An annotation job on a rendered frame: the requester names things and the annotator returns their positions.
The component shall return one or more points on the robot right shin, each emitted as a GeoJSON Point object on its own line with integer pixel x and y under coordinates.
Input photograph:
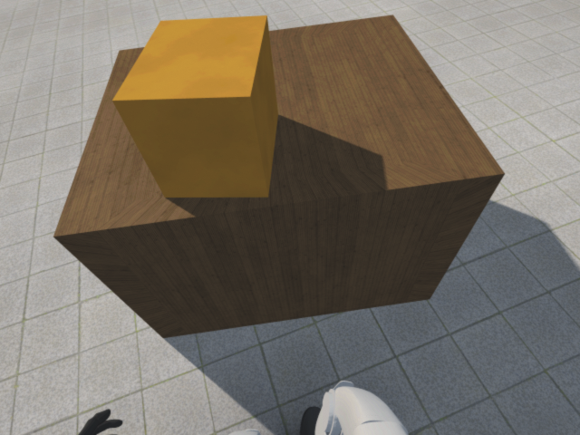
{"type": "Point", "coordinates": [319, 423]}

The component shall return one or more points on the right robot foot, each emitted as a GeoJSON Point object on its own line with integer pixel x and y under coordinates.
{"type": "Point", "coordinates": [309, 420]}

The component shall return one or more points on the left robot hand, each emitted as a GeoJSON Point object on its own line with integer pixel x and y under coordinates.
{"type": "Point", "coordinates": [99, 423]}

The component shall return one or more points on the pedestal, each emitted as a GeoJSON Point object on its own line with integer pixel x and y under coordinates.
{"type": "Point", "coordinates": [377, 180]}

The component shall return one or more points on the carton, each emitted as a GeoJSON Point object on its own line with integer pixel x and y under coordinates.
{"type": "Point", "coordinates": [200, 104]}

